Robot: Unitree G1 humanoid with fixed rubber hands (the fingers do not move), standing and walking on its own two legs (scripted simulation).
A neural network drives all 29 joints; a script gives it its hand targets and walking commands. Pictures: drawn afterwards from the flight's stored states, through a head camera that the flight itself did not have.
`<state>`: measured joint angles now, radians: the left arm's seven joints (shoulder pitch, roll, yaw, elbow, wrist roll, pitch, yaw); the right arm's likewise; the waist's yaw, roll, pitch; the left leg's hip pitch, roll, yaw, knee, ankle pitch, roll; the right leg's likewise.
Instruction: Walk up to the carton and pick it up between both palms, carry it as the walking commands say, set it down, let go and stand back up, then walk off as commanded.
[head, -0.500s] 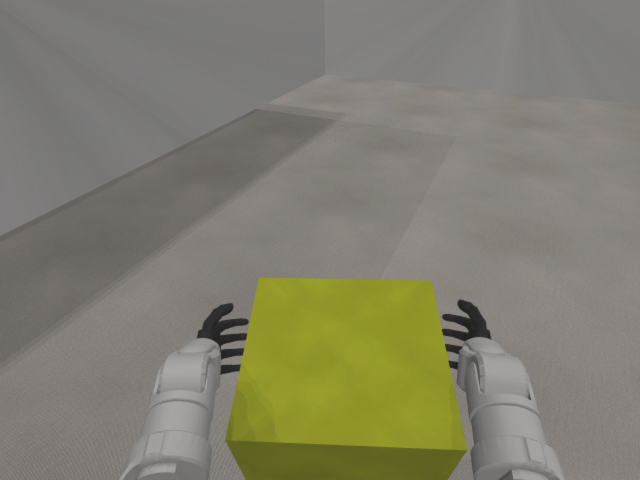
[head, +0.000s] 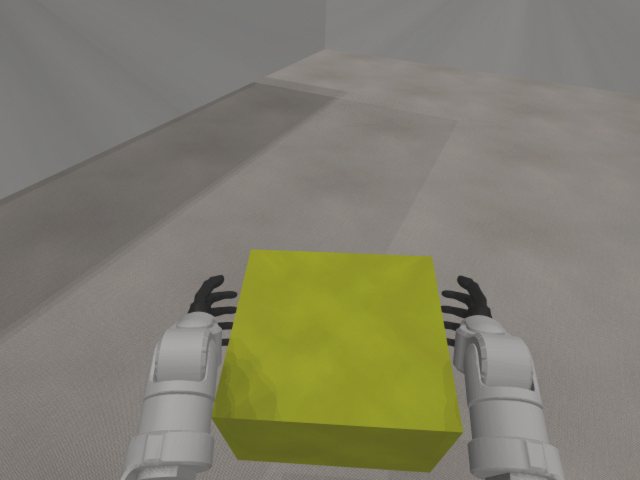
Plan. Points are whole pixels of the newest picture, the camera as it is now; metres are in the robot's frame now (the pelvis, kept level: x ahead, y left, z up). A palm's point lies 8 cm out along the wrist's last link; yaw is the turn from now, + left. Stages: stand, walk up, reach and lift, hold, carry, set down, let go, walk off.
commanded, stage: carry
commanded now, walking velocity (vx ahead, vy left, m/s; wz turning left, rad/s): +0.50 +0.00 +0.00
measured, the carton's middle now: (336, 356) +0.33 -0.01 -0.01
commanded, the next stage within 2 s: none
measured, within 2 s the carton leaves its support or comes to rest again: neither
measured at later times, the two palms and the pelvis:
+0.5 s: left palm (211, 232) +0.47 +0.18 +0.11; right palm (436, 237) +0.45 -0.16 +0.12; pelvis +0.20 +0.02 -0.01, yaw +0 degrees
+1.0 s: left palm (257, 163) +0.71 +0.14 +0.10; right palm (423, 170) +0.70 -0.20 +0.10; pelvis +0.45 -0.02 -0.01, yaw +1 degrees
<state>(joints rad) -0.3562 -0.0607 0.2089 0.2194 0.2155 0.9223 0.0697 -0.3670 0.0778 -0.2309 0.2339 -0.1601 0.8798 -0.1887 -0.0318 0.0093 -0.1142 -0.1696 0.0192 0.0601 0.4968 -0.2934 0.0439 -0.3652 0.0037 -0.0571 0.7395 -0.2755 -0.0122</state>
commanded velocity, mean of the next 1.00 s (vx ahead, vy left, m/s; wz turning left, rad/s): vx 0.50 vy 0.00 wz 0.00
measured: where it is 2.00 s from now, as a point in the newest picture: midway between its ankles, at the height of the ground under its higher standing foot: (325, 320)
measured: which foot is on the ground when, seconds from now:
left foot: down 0.00-0.18, up 0.20-0.40, down 0.42-0.84, up 0.86-1.00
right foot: up 0.00-0.14, down 0.16-0.44, up 0.46-0.80, down 0.82-1.00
